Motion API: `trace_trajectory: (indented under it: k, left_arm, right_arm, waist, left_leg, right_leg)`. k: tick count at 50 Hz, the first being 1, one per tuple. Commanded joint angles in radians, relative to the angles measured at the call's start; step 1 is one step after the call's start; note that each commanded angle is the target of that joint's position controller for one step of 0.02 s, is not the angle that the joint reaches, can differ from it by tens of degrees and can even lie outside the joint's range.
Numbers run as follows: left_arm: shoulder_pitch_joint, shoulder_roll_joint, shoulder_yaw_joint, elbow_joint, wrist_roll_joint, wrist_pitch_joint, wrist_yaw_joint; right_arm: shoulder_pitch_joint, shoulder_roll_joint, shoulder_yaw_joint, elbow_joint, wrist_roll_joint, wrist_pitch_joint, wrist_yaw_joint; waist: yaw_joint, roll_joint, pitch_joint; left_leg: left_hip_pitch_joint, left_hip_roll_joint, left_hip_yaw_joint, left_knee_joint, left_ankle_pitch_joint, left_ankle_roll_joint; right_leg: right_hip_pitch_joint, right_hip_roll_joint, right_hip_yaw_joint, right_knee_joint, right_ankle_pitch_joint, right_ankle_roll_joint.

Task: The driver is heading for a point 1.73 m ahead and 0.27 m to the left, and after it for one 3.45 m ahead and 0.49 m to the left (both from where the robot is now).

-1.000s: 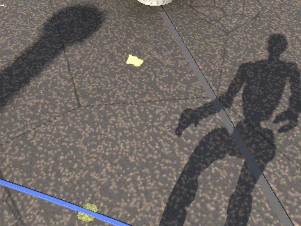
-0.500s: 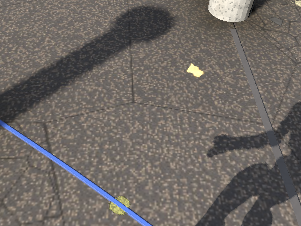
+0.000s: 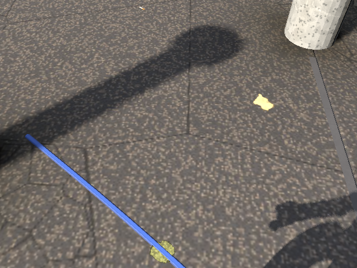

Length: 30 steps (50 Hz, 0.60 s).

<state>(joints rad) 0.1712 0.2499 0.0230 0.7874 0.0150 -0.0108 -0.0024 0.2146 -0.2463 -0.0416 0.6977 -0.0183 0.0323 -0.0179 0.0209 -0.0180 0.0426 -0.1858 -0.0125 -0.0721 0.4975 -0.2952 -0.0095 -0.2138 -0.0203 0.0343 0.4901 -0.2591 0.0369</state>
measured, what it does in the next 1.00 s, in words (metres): walks ahead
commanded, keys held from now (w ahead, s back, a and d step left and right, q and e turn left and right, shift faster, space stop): no key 0.54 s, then w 0.46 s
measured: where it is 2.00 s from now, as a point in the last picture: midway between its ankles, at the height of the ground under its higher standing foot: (190, 218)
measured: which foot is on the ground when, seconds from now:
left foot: down 0.00-0.76, up 0.78-1.00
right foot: down 0.00-1.00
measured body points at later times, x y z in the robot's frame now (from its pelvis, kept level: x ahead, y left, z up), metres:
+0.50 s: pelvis +0.00 +0.02 +0.00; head +0.01 +0.02 +0.45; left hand +0.06 +0.29 -0.14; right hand +0.10 -0.24 -0.13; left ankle -0.02 +0.13 -0.74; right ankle +0.00 -0.14 -0.74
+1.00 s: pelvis +0.11 -0.03 +0.01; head +0.12 -0.05 +0.46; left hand +0.04 +0.22 -0.12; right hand +0.25 -0.29 -0.11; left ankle +0.18 +0.13 -0.67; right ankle +0.02 -0.12 -0.74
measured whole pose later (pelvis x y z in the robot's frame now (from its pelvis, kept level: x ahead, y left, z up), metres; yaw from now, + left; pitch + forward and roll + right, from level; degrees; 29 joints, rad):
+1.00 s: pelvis +0.11 -0.03 +0.01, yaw -1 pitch +1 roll +1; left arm 0.46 0.20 0.01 1.04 0.00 -0.09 -0.01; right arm 0.16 -0.28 -0.06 0.86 0.02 -0.08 0.01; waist 0.06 0.03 0.01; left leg -0.58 0.07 0.00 0.94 -0.16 0.02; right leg 0.02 0.02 -0.01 0.23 -0.26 -0.05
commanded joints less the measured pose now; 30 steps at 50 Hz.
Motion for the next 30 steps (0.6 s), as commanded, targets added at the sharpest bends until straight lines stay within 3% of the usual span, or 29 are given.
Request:
trace_trajectory:
  k: [1,12,27,28,30]
  left_arm:
    - [-0.024,0.115,0.029,-0.051,-0.002,-0.004,0.011]
    - [0.018,0.12,0.034,0.042,-0.008,0.002,0.032]
    - [0.062,0.116,0.033,0.16,-0.013,0.011,0.051]
    - [0.079,0.104,0.03,0.174,-0.013,0.012,0.052]
    - [0.068,0.096,0.03,0.177,-0.024,0.011,0.053]
  right_arm:
    - [-0.021,-0.124,-0.028,-0.055,-0.002,-0.033,-0.001]
    - [-0.005,-0.097,-0.014,0.0,0.004,-0.048,-0.003]
    - [0.026,-0.087,-0.01,0.134,0.012,-0.05,-0.006]
    - [0.042,-0.086,-0.01,0.15,0.013,-0.048,-0.008]
    - [0.056,-0.129,-0.024,0.162,0.024,-0.04,-0.014]
  waist:
    - [-0.001,0.101,-0.035]
    - [-0.004,0.04,-0.029]
    - [-0.003,0.03,-0.02]
    - [-0.003,0.039,-0.039]
    - [-0.022,0.092,0.008]
  left_leg:
    - [-0.027,0.08,-0.088,-0.102,0.161,0.044]
    - [-0.032,0.057,-0.074,-0.096,0.17,0.047]
    - [-0.022,0.029,-0.033,-0.096,0.204,0.038]
    - [-0.015,0.022,-0.03,-0.11,0.098,0.041]
    - [-0.049,0.042,-0.088,-0.163,-0.311,0.089]
  right_leg:
    - [0.011,-0.019,0.005,-0.033,0.111,-0.004]
    - [0.032,-0.025,0.009,-0.041,0.139,0.018]
    - [0.043,-0.021,0.003,-0.052,0.158,0.014]
    - [0.048,-0.004,-0.017,-0.045,0.074,0.012]
    - [-0.04,0.052,-0.08,0.05,-0.181,-0.006]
